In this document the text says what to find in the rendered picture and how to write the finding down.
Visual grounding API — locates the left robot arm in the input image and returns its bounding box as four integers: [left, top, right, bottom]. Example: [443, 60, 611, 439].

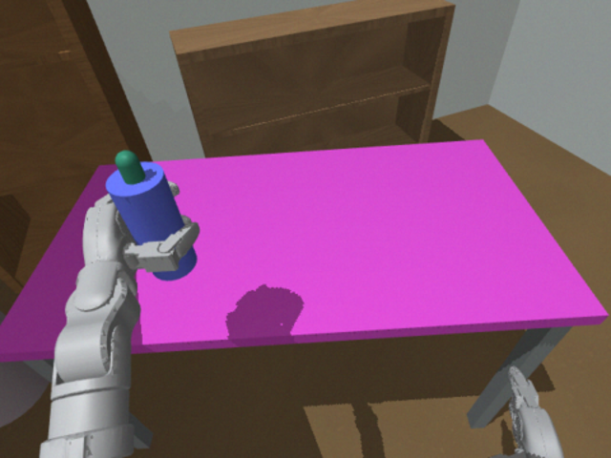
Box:
[39, 260, 140, 458]

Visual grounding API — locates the table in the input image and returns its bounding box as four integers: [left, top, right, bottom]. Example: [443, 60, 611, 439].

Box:
[0, 139, 609, 448]

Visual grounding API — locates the left robot hand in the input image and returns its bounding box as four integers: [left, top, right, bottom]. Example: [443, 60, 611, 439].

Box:
[83, 180, 200, 276]

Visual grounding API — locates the right robot hand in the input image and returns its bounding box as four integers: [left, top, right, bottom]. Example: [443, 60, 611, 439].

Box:
[489, 366, 564, 458]

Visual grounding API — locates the bookshelf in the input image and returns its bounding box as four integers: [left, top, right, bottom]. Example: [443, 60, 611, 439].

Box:
[0, 0, 153, 294]
[169, 0, 455, 158]

